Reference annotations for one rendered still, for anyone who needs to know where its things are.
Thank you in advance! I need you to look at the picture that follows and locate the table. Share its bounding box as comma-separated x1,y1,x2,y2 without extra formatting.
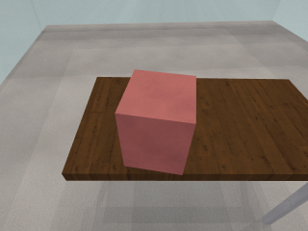
62,77,308,225

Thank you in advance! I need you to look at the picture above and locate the carton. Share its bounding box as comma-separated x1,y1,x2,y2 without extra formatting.
115,69,196,175

